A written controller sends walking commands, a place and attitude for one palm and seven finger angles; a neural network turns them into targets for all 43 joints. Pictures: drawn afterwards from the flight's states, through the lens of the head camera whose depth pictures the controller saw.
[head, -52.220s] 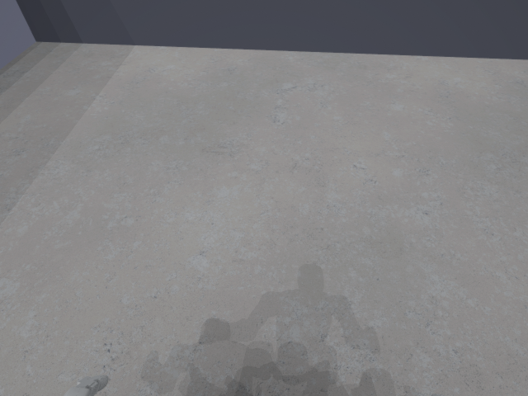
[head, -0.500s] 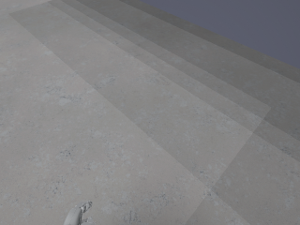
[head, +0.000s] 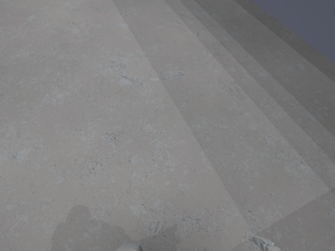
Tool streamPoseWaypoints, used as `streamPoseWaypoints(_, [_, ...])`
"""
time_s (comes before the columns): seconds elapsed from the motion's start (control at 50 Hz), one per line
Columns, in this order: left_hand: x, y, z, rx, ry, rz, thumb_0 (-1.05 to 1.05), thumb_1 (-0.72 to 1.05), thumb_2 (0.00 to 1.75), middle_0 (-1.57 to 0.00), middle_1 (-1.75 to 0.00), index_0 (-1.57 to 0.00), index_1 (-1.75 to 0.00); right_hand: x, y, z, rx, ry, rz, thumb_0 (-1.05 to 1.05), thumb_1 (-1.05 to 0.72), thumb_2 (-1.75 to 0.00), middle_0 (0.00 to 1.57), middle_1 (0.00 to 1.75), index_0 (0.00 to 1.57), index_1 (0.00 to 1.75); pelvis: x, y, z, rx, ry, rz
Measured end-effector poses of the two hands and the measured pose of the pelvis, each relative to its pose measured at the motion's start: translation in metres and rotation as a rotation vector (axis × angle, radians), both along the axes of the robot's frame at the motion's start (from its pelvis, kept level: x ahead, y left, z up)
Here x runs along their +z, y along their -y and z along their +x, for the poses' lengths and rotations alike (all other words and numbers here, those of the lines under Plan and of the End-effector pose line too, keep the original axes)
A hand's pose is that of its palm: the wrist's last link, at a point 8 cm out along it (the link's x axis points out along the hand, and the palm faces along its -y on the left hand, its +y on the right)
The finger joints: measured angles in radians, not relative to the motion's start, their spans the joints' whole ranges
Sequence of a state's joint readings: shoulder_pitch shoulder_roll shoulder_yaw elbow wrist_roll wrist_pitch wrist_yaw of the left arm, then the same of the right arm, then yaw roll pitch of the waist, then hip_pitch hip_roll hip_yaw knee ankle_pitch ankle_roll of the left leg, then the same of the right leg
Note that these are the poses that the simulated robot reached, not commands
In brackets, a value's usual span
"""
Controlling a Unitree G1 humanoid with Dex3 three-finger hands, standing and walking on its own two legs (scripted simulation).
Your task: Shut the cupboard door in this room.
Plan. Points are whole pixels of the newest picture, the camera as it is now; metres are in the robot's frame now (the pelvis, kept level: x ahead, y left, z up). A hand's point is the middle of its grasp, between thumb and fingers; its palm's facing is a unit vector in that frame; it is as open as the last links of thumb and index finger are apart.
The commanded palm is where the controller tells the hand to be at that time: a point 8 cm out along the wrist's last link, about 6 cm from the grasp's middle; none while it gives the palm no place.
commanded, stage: turn or walk to find it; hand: left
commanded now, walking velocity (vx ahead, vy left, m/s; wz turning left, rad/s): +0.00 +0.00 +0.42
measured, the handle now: out of the picture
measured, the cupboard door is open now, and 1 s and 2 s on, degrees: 44 44 44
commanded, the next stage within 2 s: none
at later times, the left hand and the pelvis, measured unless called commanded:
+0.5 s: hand (101, 239) +0.14 +0.18 -0.13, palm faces +0.16 -0.95 -0.27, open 7.4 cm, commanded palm none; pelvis +0.03 -0.03 +0.01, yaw +11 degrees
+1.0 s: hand out of the picture -0.06 +0.17 -0.18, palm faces +0.50 -0.83 -0.24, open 7.4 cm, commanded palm none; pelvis +0.04 -0.01 +0.00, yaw +26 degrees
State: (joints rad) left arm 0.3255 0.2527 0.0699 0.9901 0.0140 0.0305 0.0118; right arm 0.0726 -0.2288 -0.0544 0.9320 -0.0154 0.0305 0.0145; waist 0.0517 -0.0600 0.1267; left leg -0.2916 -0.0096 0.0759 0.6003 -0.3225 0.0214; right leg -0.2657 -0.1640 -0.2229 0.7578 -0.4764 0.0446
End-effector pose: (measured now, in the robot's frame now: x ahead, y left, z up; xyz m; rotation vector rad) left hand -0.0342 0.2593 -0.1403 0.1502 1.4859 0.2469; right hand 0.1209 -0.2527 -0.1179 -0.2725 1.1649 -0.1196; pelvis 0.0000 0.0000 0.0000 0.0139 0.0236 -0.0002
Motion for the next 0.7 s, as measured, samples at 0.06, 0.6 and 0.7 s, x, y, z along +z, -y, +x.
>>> streamPoseWaypoints(0.06, [0.001,-0.009,0.006,0.021,-0.002,-0.006,0.01,0.91,0.9,-0.2,-0.3,-0.2,-0.3,0.011,-0.016,0.013,0.025,0.032,-0.002,0.01,-0.91,-0.9,0.2,0.3,0.2,0.3,0.006,-0.007,0.004,0.016,0.008,-0.021])
streamPoseWaypoints(0.6, [0.049,0.05,0.13,0.062,0.371,0.087,0.0,0.9,0.9,-0.2,-0.3,-0.2,-0.3,-0.028,0.031,-0.014,0.064,-0.226,0.08,0.01,-0.91,-0.9,0.2,0.3,0.2,0.3,0.013,0.044,0.04,0.258,0.014,0.027])
streamPoseWaypoints(0.7, [0.047,0.061,0.092,0.159,0.308,0.085,0.0,0.9,0.9,-0.2,-0.3,-0.2,-0.3,-0.021,0.034,0.013,0.136,-0.227,0.07,0.01,-0.91,-0.9,0.2,0.3,0.2,0.3,0.018,0.05,0.045,0.313,0.01,0.042])
